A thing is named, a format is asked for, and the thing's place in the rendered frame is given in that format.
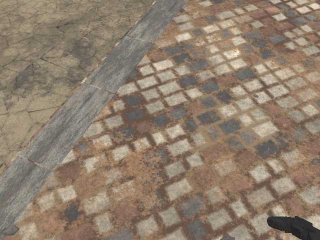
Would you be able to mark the right robot hand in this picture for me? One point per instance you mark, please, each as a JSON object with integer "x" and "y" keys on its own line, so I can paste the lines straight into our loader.
{"x": 297, "y": 226}

